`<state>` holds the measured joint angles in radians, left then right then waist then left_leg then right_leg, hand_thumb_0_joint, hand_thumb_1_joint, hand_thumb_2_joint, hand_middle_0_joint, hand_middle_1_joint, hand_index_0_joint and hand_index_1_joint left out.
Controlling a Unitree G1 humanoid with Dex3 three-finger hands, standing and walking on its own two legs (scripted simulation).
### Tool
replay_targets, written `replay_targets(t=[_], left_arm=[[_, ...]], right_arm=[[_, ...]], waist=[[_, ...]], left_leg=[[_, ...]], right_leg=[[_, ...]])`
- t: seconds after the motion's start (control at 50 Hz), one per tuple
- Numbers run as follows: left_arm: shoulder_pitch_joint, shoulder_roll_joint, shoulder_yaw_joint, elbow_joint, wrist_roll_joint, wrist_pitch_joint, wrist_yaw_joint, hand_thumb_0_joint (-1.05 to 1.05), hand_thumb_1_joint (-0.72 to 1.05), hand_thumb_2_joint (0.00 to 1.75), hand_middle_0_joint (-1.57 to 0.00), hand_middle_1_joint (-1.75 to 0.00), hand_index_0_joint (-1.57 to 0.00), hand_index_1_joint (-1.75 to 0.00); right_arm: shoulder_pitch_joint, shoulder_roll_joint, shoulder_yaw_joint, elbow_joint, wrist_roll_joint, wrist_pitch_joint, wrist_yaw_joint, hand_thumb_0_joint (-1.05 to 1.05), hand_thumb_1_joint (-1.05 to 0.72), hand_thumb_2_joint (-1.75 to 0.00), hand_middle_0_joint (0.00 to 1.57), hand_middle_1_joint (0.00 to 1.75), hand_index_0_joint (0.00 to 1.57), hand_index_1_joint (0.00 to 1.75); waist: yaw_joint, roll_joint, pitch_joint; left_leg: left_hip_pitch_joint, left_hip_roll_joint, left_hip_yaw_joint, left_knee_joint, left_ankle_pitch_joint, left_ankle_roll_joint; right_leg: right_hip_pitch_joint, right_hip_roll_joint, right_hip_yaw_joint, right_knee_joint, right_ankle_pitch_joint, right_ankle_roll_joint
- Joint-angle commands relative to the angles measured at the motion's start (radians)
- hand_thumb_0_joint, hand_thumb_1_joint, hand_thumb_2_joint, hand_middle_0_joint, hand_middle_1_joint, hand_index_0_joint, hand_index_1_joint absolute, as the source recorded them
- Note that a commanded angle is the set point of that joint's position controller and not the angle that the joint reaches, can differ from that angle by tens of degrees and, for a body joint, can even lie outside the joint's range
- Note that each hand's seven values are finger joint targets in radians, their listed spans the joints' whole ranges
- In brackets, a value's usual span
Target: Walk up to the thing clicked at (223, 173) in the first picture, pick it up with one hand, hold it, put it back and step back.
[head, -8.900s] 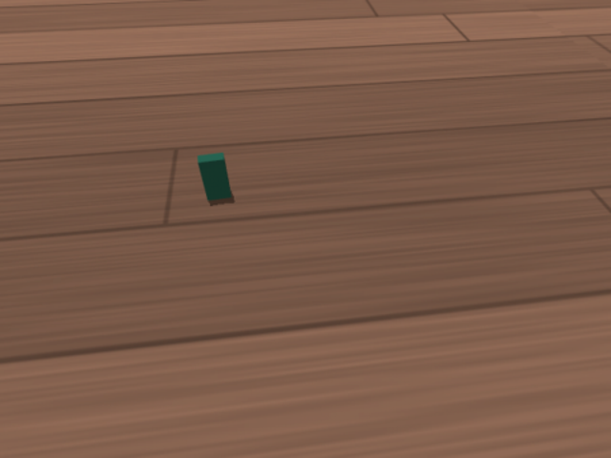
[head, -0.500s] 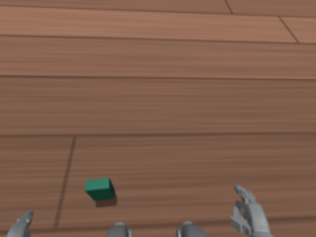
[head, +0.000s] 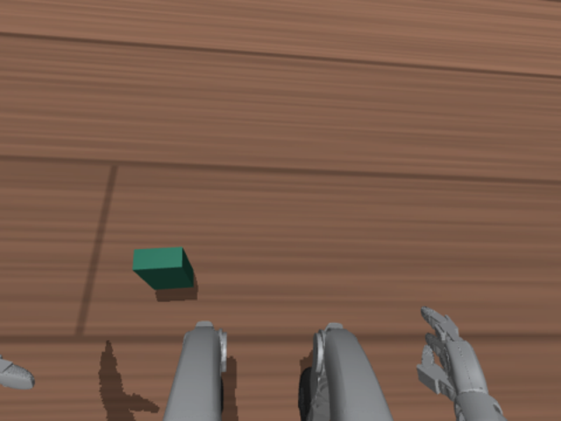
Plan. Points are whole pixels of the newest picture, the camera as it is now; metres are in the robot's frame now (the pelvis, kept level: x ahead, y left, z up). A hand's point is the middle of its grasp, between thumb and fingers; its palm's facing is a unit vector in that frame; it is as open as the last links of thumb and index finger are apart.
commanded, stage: go down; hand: left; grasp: from the side
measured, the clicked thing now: (167, 270) +0.42 +0.26 -0.48
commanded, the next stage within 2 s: approach in 1.58 s
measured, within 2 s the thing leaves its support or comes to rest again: neither
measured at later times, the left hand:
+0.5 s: hand out of the picture +0.28 +0.42 -0.13, palm faces +0.30 -0.94 -0.16, open 17.3 cm
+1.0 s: hand out of the picture +0.30 +0.45 -0.16, palm faces +0.31 -0.94 -0.12, open 17.4 cm
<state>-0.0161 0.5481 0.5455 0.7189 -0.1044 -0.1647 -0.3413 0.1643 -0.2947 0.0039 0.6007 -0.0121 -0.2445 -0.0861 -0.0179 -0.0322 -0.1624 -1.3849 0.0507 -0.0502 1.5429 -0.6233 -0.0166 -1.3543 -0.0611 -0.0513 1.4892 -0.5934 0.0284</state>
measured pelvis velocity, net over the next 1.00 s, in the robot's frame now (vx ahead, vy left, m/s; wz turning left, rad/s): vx -0.04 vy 0.00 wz -0.07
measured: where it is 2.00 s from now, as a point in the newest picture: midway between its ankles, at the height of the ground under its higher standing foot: outside the picture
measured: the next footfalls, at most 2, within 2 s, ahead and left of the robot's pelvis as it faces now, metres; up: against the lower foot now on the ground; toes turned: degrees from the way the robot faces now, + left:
none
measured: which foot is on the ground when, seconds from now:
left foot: down 0.00-1.00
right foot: down 0.00-1.00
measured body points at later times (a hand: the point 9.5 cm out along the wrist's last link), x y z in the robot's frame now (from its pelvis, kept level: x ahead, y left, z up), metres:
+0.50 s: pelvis -0.03 +0.00 -0.10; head +0.17 +0.05 +0.30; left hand +0.26 +0.47 -0.12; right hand +0.14 -0.28 -0.21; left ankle +0.04 +0.12 -0.56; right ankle +0.05 -0.14 -0.56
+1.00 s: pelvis -0.04 +0.00 -0.16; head +0.16 +0.06 +0.24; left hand +0.28 +0.49 -0.15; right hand +0.13 -0.27 -0.25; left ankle +0.04 +0.12 -0.56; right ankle +0.05 -0.14 -0.56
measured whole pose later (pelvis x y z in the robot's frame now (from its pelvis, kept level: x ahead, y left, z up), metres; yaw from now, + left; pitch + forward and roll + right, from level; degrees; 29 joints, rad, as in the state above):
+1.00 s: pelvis -0.04 +0.00 -0.16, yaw -4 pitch +32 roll -7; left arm -0.44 0.90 0.89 1.05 -0.18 -0.30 -0.67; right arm 0.08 -0.35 0.10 0.67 -0.05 -0.21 -0.09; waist -0.03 -0.04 -0.12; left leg -1.97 0.04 -0.13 2.09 -0.68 -0.02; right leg -1.91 -0.05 -0.07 1.99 -0.64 0.03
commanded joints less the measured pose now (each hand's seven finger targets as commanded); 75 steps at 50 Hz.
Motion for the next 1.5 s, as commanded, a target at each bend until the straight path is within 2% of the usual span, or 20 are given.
replay_targets(t=[0.0,0.06,0.12,0.14,0.2,0.24,0.32,0.34,0.42,0.48,0.52,0.64,0.72,0.86,0.88,1.04,1.12,1.18,1.34,1.48], left_arm=[[-0.101,0.354,0.168,-0.034,-0.040,-0.113,-0.068,0.00,-0.59,0.00,-0.09,-0.04,-0.09,-0.04],[-0.151,0.453,0.237,-0.019,-0.053,-0.133,-0.102,0.00,-0.53,0.00,-0.09,-0.03,-0.09,-0.02],[-0.205,0.489,0.267,0.021,-0.065,-0.148,-0.133,0.00,-0.52,0.00,-0.09,-0.02,-0.09,-0.02],[-0.220,0.495,0.275,0.040,-0.069,-0.157,-0.144,0.00,-0.52,0.00,-0.09,-0.01,-0.09,-0.01],[-0.297,0.529,0.285,0.066,-0.074,-0.183,-0.181,0.00,-0.49,0.00,-0.09,-0.02,-0.09,-0.01],[-0.315,0.541,0.301,0.105,-0.081,-0.192,-0.201,0.00,-0.49,0.00,-0.08,-0.02,-0.09,-0.01],[-0.361,0.610,0.337,0.118,-0.088,-0.211,-0.246,0.00,-0.50,0.00,-0.08,0.00,-0.09,0.00],[-0.368,0.614,0.336,0.141,-0.089,-0.210,-0.252,0.00,-0.47,0.00,-0.08,0.00,-0.08,0.00],[-0.390,0.670,0.377,0.139,-0.102,-0.213,-0.273,0.00,-0.48,0.00,-0.08,0.00,-0.08,0.00],[-0.397,0.674,0.379,0.157,-0.104,-0.203,-0.288,0.00,-0.47,0.00,-0.07,0.00,-0.08,0.00],[-0.420,0.715,0.400,0.140,-0.107,-0.202,-0.292,0.00,-0.47,0.00,-0.07,0.00,-0.07,0.00],[-0.462,0.744,0.414,0.122,-0.111,-0.198,-0.307,0.00,-0.48,0.00,-0.07,0.00,-0.07,0.00],[-0.482,0.750,0.417,0.136,-0.115,-0.198,-0.319,0.00,-0.50,0.00,-0.07,0.00,-0.07,0.00],[-0.531,0.778,0.413,0.150,-0.108,-0.190,-0.328,0.00,-0.50,0.00,-0.06,0.00,-0.06,0.00],[-0.517,0.778,0.423,0.158,-0.113,-0.189,-0.329,0.00,-0.49,0.00,-0.06,0.00,-0.06,0.00],[-0.566,0.822,0.434,0.145,-0.113,-0.191,-0.332,0.00,-0.51,0.00,-0.05,0.00,-0.05,0.00],[-0.565,0.808,0.420,0.163,-0.114,-0.188,-0.343,0.00,-0.51,0.00,-0.05,0.00,-0.05,0.00],[-0.583,0.841,0.440,0.163,-0.122,-0.192,-0.346,0.00,-0.54,0.00,-0.06,0.00,-0.05,0.00],[-0.583,0.865,0.452,0.192,-0.121,-0.196,-0.358,0.00,-0.54,0.01,-0.05,0.00,-0.04,0.00],[-0.594,0.883,0.463,0.193,-0.135,-0.199,-0.374,0.00,-0.56,0.00,-0.05,0.00,-0.04,0.00]], right_arm=[[0.038,-0.202,-0.067,-0.085,0.006,-0.028,-0.014,0.00,-0.89,-0.89,0.20,0.30,0.20,0.30],[0.042,-0.208,-0.059,-0.070,0.003,-0.019,-0.018,0.00,-0.90,-0.90,0.20,0.30,0.20,0.30],[0.034,-0.204,-0.050,-0.060,-0.001,-0.016,-0.020,0.00,-0.90,-0.90,0.20,0.30,0.20,0.30],[0.028,-0.206,-0.047,-0.049,-0.002,-0.015,-0.023,0.00,-0.90,-0.90,0.20,0.30,0.20,0.30],[0.028,-0.218,-0.043,-0.037,-0.006,-0.014,-0.026,0.00,-0.90,-0.90,0.20,0.30,0.20,0.30],[0.037,-0.223,-0.037,-0.025,-0.010,-0.012,-0.027,0.00,-0.90,-0.90,0.20,0.30,0.20,0.30],[0.037,-0.239,-0.023,-0.012,-0.018,-0.009,-0.028,0.00,-0.90,-0.90,0.20,0.30,0.20,0.30],[0.035,-0.239,-0.022,-0.018,-0.017,-0.008,-0.029,0.00,-0.91,-0.90,0.20,0.30,0.20,0.30],[0.038,-0.249,-0.013,-0.006,-0.020,-0.004,-0.027,0.00,-0.91,-0.90,0.20,0.30,0.20,0.30],[0.031,-0.258,-0.011,0.000,-0.021,0.001,-0.029,0.00,-0.91,-0.90,0.20,0.30,0.20,0.30],[0.030,-0.262,-0.010,0.003,-0.023,0.001,-0.029,0.00,-0.91,-0.90,0.20,0.30,0.20,0.30],[0.020,-0.271,-0.004,0.005,-0.025,0.007,-0.029,0.00,-0.92,-0.90,0.20,0.30,0.20,0.30],[0.024,-0.276,0.001,0.009,-0.031,0.005,-0.028,0.00,-0.92,-0.91,0.20,0.30,0.20,0.30],[0.022,-0.284,0.006,0.010,-0.033,0.005,-0.027,0.00,-0.92,-0.91,0.20,0.30,0.20,0.30],[0.024,-0.286,0.008,0.011,-0.033,0.005,-0.026,0.00,-0.92,-0.91,0.20,0.30,0.20,0.30],[0.021,-0.297,0.013,0.010,-0.032,0.009,-0.021,0.00,-0.92,-0.91,0.20,0.30,0.20,0.30],[0.026,-0.308,0.011,0.019,-0.032,0.013,-0.020,0.00,-0.92,-0.91,0.20,0.30,0.20,0.30],[0.032,-0.304,0.014,0.022,-0.033,0.014,-0.018,0.00,-0.92,-0.91,0.20,0.30,0.20,0.30],[0.039,-0.314,0.017,0.035,-0.032,0.019,-0.013,0.00,-0.92,-0.91,0.20,0.30,0.20,0.30],[0.043,-0.317,0.020,0.051,-0.033,0.024,-0.008,0.00,-0.92,-0.91,0.20,0.30,0.20,0.30]], waist=[[0.048,0.187,-0.425],[0.060,0.175,-0.480],[0.050,0.136,-0.485],[0.047,0.133,-0.486],[0.033,0.187,-0.468],[0.030,0.165,-0.484],[0.045,0.225,-0.527],[0.035,0.197,-0.510],[0.051,0.198,-0.560],[0.050,0.211,-0.527],[0.054,0.219,-0.555],[0.052,0.243,-0.540],[0.044,0.235,-0.550],[0.034,0.245,-0.536],[0.044,0.238,-0.536],[0.045,0.272,-0.519],[0.036,0.288,-0.510],[0.036,0.247,-0.529],[0.039,0.258,-0.519],[0.041,0.249,-0.529]], left_leg=[[0.247,-0.018,-0.039,-0.197,0.164,0.014],[0.197,-0.027,-0.022,-0.144,0.178,0.020],[0.102,-0.034,-0.005,-0.082,0.163,0.030],[0.103,-0.033,-0.003,-0.061,0.186,0.032],[0.088,-0.026,-0.022,-0.046,0.113,0.028],[0.058,-0.027,-0.021,-0.001,0.150,0.028],[0.071,-0.026,-0.028,0.036,0.168,0.024],[0.032,-0.025,-0.031,0.035,0.122,0.026],[-0.004,-0.026,-0.019,0.090,0.160,0.028],[-0.025,-0.022,-0.025,0.098,0.126,0.026],[-0.043,-0.023,-0.018,0.124,0.135,0.028],[-0.061,-0.014,-0.035,0.144,0.100,0.025],[-0.096,-0.018,-0.023,0.187,0.129,0.028],[-0.127,-0.014,-0.036,0.205,0.068,0.027],[-0.132,-0.016,-0.032,0.212,0.082,0.027],[-0.152,-0.014,-0.055,0.216,0.034,0.026],[-0.144,-0.015,-0.054,0.228,0.036,0.024],[-0.193,-0.023,-0.028,0.271,0.050,0.033],[-0.205,-0.021,-0.041,0.279,0.032,0.031],[-0.219,-0.024,-0.025,0.321,0.069,0.031]], right_leg=[[0.080,0.041,0.007,-0.062,0.134,-0.052],[0.095,0.039,0.021,-0.048,0.137,-0.052],[0.092,0.038,0.034,-0.030,0.116,-0.049],[0.065,0.042,0.031,-0.016,0.133,-0.051],[-0.045,0.046,0.015,0.036,0.078,-0.056],[-0.060,0.046,0.011,0.059,0.100,-0.056],[-0.120,0.047,-0.002,0.117,0.104,-0.061],[-0.122,0.050,-0.006,0.119,0.073,-0.060],[-0.113,0.051,-0.005,0.162,0.100,-0.059],[-0.156,0.054,-0.012,0.185,0.079,-0.059],[-0.151,0.053,-0.011,0.200,0.084,-0.059],[-0.219,0.057,-0.026,0.250,0.062,-0.059],[-0.221,0.056,-0.026,0.274,0.083,-0.058],[-0.274,0.057,-0.039,0.307,0.044,-0.056],[-0.269,0.057,-0.040,0.311,0.051,-0.056],[-0.337,0.056,-0.053,0.361,0.022,-0.058],[-0.367,0.055,-0.054,0.373,0.021,-0.059],[-0.333,0.057,-0.045,0.362,0.021,-0.056],[-0.366,0.056,-0.056,0.400,0.006,-0.058],[-0.372,0.057,-0.049,0.412,0.028,-0.058]])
